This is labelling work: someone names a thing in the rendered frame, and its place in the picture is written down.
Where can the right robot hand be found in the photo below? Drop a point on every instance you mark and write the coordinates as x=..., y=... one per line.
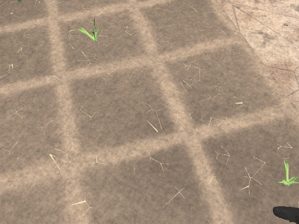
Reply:
x=287, y=212

